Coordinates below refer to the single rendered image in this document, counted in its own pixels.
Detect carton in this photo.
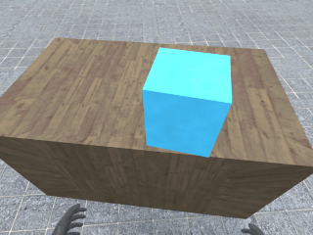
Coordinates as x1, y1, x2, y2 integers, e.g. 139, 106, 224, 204
142, 47, 232, 158

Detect robot left hand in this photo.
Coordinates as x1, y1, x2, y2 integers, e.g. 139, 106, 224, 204
52, 204, 87, 235

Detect robot right hand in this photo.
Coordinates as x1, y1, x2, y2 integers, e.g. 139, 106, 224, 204
241, 223, 265, 235

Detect pedestal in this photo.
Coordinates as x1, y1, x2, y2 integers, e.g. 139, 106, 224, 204
0, 37, 313, 219

